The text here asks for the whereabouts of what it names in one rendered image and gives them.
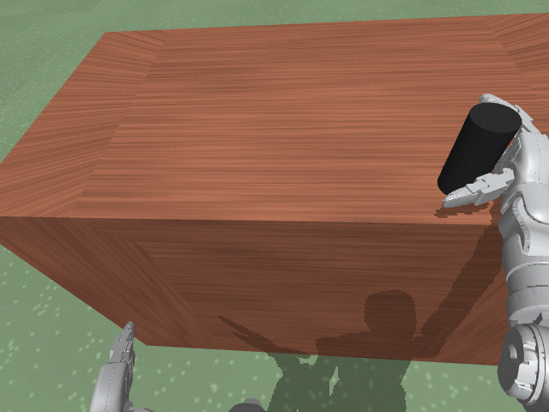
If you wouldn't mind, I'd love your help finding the right robot arm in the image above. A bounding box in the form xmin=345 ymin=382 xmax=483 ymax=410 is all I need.
xmin=498 ymin=183 xmax=549 ymax=412

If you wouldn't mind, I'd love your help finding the can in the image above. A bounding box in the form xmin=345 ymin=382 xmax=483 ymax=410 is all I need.
xmin=437 ymin=102 xmax=522 ymax=195

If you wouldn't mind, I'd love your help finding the right robot hand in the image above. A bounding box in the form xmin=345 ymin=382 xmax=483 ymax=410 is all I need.
xmin=443 ymin=94 xmax=549 ymax=208

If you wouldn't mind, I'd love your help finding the left robot hand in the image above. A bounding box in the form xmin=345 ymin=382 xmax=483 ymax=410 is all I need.
xmin=89 ymin=321 xmax=154 ymax=412

